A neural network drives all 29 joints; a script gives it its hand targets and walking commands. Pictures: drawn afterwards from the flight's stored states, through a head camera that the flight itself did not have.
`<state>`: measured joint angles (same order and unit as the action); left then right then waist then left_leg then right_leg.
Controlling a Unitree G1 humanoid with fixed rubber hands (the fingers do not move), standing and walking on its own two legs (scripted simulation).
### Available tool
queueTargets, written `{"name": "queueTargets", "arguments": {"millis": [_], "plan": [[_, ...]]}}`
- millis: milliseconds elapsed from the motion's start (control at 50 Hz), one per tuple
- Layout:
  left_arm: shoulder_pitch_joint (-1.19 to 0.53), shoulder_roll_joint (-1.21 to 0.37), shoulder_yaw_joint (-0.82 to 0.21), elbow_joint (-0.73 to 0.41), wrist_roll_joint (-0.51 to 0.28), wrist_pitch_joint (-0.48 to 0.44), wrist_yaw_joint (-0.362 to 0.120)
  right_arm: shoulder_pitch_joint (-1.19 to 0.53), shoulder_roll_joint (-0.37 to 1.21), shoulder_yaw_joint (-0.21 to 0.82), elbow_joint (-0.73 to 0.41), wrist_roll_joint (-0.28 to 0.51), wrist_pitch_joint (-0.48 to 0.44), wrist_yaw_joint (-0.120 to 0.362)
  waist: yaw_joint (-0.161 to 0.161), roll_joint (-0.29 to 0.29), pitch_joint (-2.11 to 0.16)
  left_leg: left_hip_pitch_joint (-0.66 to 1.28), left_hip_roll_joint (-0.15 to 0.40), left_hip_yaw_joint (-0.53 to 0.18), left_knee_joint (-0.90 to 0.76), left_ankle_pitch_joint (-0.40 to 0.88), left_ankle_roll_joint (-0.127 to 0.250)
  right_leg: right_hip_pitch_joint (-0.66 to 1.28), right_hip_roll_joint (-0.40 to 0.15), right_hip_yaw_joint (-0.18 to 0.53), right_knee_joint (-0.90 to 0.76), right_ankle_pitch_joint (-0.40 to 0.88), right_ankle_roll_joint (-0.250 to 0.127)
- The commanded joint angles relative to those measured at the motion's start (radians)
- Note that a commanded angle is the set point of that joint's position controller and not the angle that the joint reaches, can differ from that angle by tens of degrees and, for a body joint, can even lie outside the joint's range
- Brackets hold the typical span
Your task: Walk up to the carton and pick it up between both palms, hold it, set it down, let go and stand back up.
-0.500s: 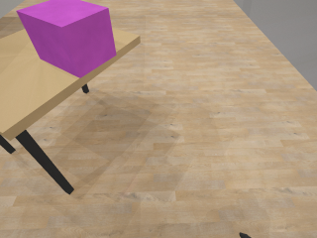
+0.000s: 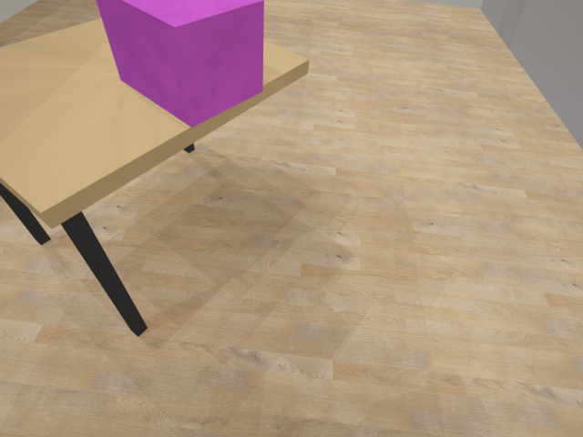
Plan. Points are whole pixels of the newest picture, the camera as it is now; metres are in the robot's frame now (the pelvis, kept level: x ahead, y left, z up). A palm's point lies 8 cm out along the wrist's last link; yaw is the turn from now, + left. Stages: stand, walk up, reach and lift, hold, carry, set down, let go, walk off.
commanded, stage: walk up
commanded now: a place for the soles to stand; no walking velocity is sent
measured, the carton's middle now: (186, 43) +1.00 +0.26 +0.06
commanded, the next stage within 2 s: none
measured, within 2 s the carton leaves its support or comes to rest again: neither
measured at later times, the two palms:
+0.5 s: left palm (158, 334) +0.31 +0.22 -0.11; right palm (499, 363) +0.26 -0.36 -0.12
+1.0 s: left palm (182, 268) +0.45 +0.20 -0.13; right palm (448, 248) +0.52 -0.37 -0.15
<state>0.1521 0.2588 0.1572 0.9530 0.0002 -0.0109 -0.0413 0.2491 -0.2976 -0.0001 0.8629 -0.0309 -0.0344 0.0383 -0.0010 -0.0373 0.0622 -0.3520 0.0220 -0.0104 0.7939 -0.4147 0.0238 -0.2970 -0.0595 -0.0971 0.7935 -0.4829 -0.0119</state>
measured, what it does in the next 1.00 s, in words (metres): walks ahead, turning left: right foot, then left foot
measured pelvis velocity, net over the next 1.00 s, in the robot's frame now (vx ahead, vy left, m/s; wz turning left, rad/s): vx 0.39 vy -0.12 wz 0.37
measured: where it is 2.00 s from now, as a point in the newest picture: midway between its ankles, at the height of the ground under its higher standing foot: (316, 325)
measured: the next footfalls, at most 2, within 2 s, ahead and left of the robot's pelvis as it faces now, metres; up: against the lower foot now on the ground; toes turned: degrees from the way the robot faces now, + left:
right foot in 0.38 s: +0.22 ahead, -0.14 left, +0.00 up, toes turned +3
left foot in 0.74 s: +0.30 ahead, +0.07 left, +0.00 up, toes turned +17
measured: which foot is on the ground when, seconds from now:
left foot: down 0.00-0.40, up 0.42-0.72, down 0.74-1.00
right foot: up 0.00-0.36, down 0.38-0.78, up 0.80-1.00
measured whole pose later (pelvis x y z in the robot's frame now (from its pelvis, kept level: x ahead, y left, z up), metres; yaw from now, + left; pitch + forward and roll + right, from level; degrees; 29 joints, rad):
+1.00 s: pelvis +0.39 -0.12 -0.04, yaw +21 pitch -1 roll +4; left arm 0.02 0.31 0.13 0.79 0.00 -0.01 -0.04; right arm 0.32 -0.30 0.00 0.86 -0.01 -0.08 -0.08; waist 0.00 -0.09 0.13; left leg -0.32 0.01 -0.09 0.94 -0.61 -0.07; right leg -0.66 -0.07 0.06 1.25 -0.60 0.03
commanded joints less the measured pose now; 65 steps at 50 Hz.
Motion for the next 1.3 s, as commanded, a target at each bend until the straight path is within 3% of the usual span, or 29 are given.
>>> {"name": "queueTargets", "arguments": {"millis": [0, 60, 160, 280, 320, 340, 360, 380, 400, 460, 500, 580, 660, 700, 720, 740, 760, 780, 820, 900, 960, 980, 1000, 1020, 1040, 1060, 1100, 1180, 1280], "plan": [[-0.237, 0.28, 0.024, -0.278, 0.061, -0.037, -0.023, 0.187, -0.447, -0.17, -0.019, 0.013, -0.063, -0.036, -0.056, 0.166, 0.03, 0.367, 0.328, -0.944, -0.638, -0.234, 0.233, -0.604, 0.079, 0.204, 0.403, -0.063, -0.003], [-0.205, 0.273, 0.014, -0.247, 0.055, -0.046, -0.021, 0.203, -0.348, -0.14, -0.017, 0.022, -0.078, -0.06, -0.06, 0.198, -0.085, 0.548, 0.229, -0.65, -0.465, 0.389, 0.159, -0.562, 0.065, 0.171, 0.319, 0.006, 0.002], [-0.313, 0.257, 0.004, -0.29, 0.054, -0.034, -0.025, 0.295, -0.332, -0.131, -0.013, 0.027, -0.076, -0.087, -0.094, 0.206, -0.087, 0.629, 0.218, -0.581, -0.356, 0.78, 0.147, -0.6, 0.066, 0.164, 0.253, -0.015, 0.002], [-0.355, 0.265, 0.006, -0.317, 0.042, -0.056, -0.027, 0.216, -0.36, -0.127, -0.046, 0.018, -0.081, -0.101, -0.059, 0.228, -0.01, 0.472, 0.23, -0.564, -0.314, 0.74, 0.205, -0.481, 0.054, 0.18, 0.024, -0.016, -0.014], [-0.194, 0.281, 0.022, -0.263, 0.036, -0.071, -0.023, 0.084, -0.365, -0.123, -0.081, 0.018, -0.084, -0.103, 0.055, 0.228, -0.033, 0.27, 0.175, -0.455, -0.167, 0.818, 0.14, -0.143, 0.042, 0.21, -0.196, 0.077, -0.037], [0.008, 0.317, 0.037, -0.201, 0.036, -0.082, -0.013, 0.001, -0.318, -0.109, -0.116, 0.029, -0.087, -0.1, 0.168, 0.134, -0.135, 0.023, 0.076, -0.286, 0.103, 0.803, 0.064, 0.274, -0.005, 0.241, -0.387, 0.31, -0.067], [0.186, 0.425, 0.068, -0.173, 0.047, -0.083, 0.004, 0.04, -0.173, -0.072, -0.142, 0.036, -0.091, -0.094, 0.209, -0.181, -0.35, -0.253, 0.001, -0.093, 0.438, 0.202, 0.011, 0.69, -0.265, 0.438, -0.336, 0.36, -0.099], [0.163, 0.474, 0.078, -0.177, 0.031, -0.084, 0.011, 0.092, -0.222, -0.072, -0.133, 0.054, -0.09, -0.098, 0.158, -0.171, -0.384, -0.452, -0.075, -0.051, 0.511, -0.172, 0.002, 0.782, -0.463, 0.716, -0.446, 0.339, -0.114], [0.107, 0.453, 0.08, -0.191, 0.021, -0.081, 0.012, 0.058, -0.307, -0.093, -0.097, 0.048, -0.088, -0.104, 0.15, -0.041, -0.31, -0.443, -0.03, -0.093, 0.566, -0.1, 0.016, 0.659, -0.453, 0.727, -0.45, 0.357, -0.119], [0.045, 0.345, 0.041, -0.197, 0.015, -0.073, 0.022, 0.009, -0.255, -0.088, -0.091, 0.037, -0.077, -0.082, 0.091, -0.08, -0.035, -0.432, 0.032, -0.047, 0.561, 0.053, 0.008, 0.404, -0.307, 0.36, -0.412, 0.777, -0.027], [0.061, 0.322, 0.036, -0.208, 0.015, -0.07, 0.029, 0.039, -0.241, -0.095, -0.093, 0.036, -0.058, -0.07, 0.077, -0.116, -0.024, -0.407, 0.037, -0.037, 0.535, 0.092, -0.006, 0.401, -0.259, 0.227, -0.383, 0.982, 0.027], [0.112, 0.318, 0.044, -0.258, 0.024, -0.06, 0.043, -0.038, -0.232, -0.079, -0.112, 0.039, -0.038, -0.062, 0.111, -0.142, -0.01, -0.432, 0.027, 0.038, 0.379, 0.093, -0.009, 0.414, -0.207, 0.134, -0.372, 0.998, 0.084], [0.144, 0.348, 0.051, -0.274, 0.042, -0.051, 0.045, -0.142, -0.237, -0.072, -0.145, 0.041, -0.036, -0.055, 0.128, -0.117, 0.079, -0.427, 0.008, 0.14, 0.147, 0.01, -0.007, 0.361, -0.197, 0.079, -0.342, 0.951, 0.074], [0.06, 0.359, 0.052, -0.309, 0.036, -0.044, 0.045, -0.003, -0.244, -0.083, -0.098, 0.039, -0.039, -0.06, 0.027, -0.079, 0.045, -0.119, -0.052, 0.208, -0.056, 0.053, 0.012, 0.202, -0.143, -0.057, -0.125, 1.068, 0.093], [-0.011, 0.362, 0.049, -0.333, 0.03, -0.036, 0.044, 0.206, -0.269, -0.109, -0.032, 0.034, -0.045, -0.07, -0.085, -0.068, -0.032, 0.151, -0.083, 0.177, -0.158, 0.084, 0.048, 0.072, -0.115, -0.084, 0.132, 1.154, 0.103], [-0.041, 0.328, 0.04, -0.366, 0.022, -0.037, 0.041, 0.437, -0.354, -0.153, 0.019, 0.014, -0.056, -0.086, -0.225, 0.058, -0.19, 0.456, 0.0, -0.072, -0.24, 0.253, 0.17, -0.104, -0.017, -0.069, 0.582, 0.93, 0.137], [-0.035, 0.233, 0.019, -0.408, 0.01, -0.043, 0.029, 0.45, -0.444, -0.183, 0.018, 0.0, -0.047, -0.109, -0.203, 0.361, -0.244, 0.721, 0.265, -0.635, -0.211, 0.544, 0.339, -0.506, 0.116, 0.015, 0.817, 0.118, 0.166], [-0.169, 0.271, 0.014, -0.477, -0.003, -0.046, 0.024, 0.438, -0.461, -0.173, 0.006, 0.013, -0.045, -0.125, -0.22, 0.34, -0.242, 0.812, 0.364, -0.901, -0.266, 0.589, 0.455, -0.764, 0.111, 0.186, 0.929, -0.169, 0.168], [-0.392, 0.293, -0.002, -0.512, 0.005, -0.067, 0.022, 0.413, -0.456, -0.162, 0.015, 0.022, -0.065, -0.168, -0.268, 0.21, -0.101, 0.788, 0.38, -0.847, -0.257, 0.702, 0.407, -0.965, 0.024, 0.32, 0.966, -0.268, 0.097], [-0.245, 0.261, -0.016, -0.412, 0.021, -0.05, -0.004, 0.139, -0.385, -0.105, -0.034, 0.026, -0.103, -0.171, -0.054, 0.076, -0.012, 0.349, 0.263, -0.497, -0.245, 0.635, 0.224, -0.667, -0.067, 0.268, 0.461, -0.132, -0.003], [-0.147, 0.285, 0.009, -0.343, 0.014, -0.052, -0.016, 0.014, -0.417, -0.115, -0.05, 0.004, -0.115, -0.161, 0.019, 0.193, -0.065, 0.052, 0.207, -0.416, -0.177, 0.517, 0.184, -0.269, -0.067, 0.195, 0.113, 0.001, -0.012], [0.047, 0.291, 0.03, -0.25, 0.009, -0.053, -0.013, -0.039, -0.411, -0.117, -0.051, 0.004, -0.112, -0.159, 0.124, 0.152, -0.127, -0.141, 0.142, -0.301, -0.024, 0.501, 0.122, 0.086, -0.03, 0.142, -0.037, 0.172, -0.013], [0.315, 0.357, 0.07, -0.154, 0.017, -0.049, 0.0, -0.062, -0.338, -0.103, -0.058, 0.001, -0.113, -0.157, 0.268, -0.021, -0.231, -0.268, 0.056, -0.223, 0.312, 0.519, 0.061, 0.387, 0.002, 0.173, -0.098, 0.215, -0.031], [0.41, 0.433, 0.086, -0.13, 0.039, -0.052, 0.007, 0.034, -0.183, -0.07, -0.054, 0.001, -0.114, -0.148, 0.275, -0.38, -0.328, -0.457, -0.091, -0.151, 0.573, -0.189, 0.016, 0.558, -0.166, 0.34, -0.145, 0.231, -0.031], [0.274, 0.504, 0.093, -0.17, 0.018, -0.047, 0.011, 0.064, -0.23, -0.078, -0.082, 0.031, -0.111, -0.161, 0.199, -0.459, -0.32, -0.585, -0.157, -0.132, 0.714, -0.233, -0.002, 0.483, -0.354, 0.775, -0.461, 0.046, -0.053], [0.127, 0.504, 0.093, -0.225, -0.001, -0.043, 0.019, 0.049, -0.303, -0.106, -0.07, 0.029, -0.106, -0.162, 0.162, -0.286, -0.202, -0.565, -0.103, -0.158, 0.793, -0.14, 0.011, 0.347, -0.394, 0.936, -0.579, -0.061, -0.053], [0.015, 0.424, 0.06, -0.245, 0.003, -0.046, 0.023, 0.009, -0.31, -0.114, -0.05, 0.02, -0.095, -0.151, 0.081, -0.125, -0.014, -0.534, -0.02, -0.106, 0.754, 0.017, 0.005, 0.186, -0.336, 0.716, -0.506, 0.16, 0.017], [0.087, 0.335, 0.036, -0.258, 0.01, -0.045, 0.039, 0.088, -0.262, -0.106, -0.053, 0.02, -0.07, -0.134, 0.061, -0.154, -0.058, -0.436, -0.009, -0.061, 0.628, 0.041, -0.015, 0.255, -0.257, 0.351, -0.31, 0.906, 0.073], [0.136, 0.335, 0.049, -0.313, 0.032, -0.029, 0.047, 0.011, -0.261, -0.088, -0.081, 0.022, -0.06, -0.139, 0.102, -0.132, -0.078, -0.471, 0.006, 0.03, 0.425, 0.015, -0.008, 0.345, -0.215, 0.203, -0.256, 0.923, 0.057]]}}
